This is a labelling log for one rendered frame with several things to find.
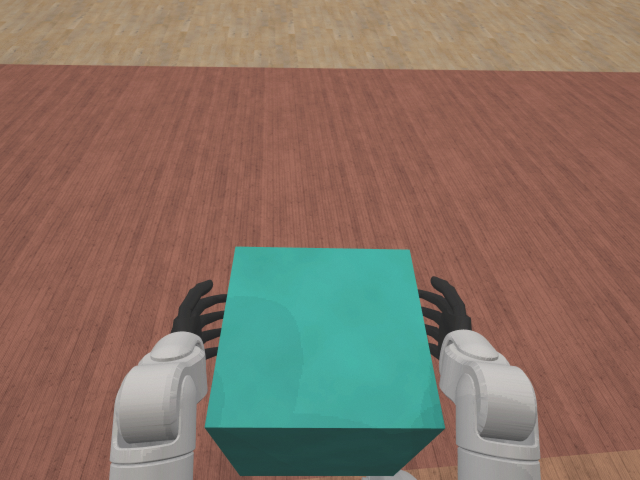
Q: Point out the left robot hand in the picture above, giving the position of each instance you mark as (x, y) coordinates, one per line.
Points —
(190, 320)

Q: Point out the right robot forearm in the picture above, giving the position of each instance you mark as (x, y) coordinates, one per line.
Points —
(496, 410)

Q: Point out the right robot hand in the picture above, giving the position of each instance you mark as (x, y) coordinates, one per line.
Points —
(452, 318)

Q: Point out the carton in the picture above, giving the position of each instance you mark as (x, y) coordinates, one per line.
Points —
(323, 365)

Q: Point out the left robot forearm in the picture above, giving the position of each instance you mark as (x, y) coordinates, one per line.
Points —
(154, 422)

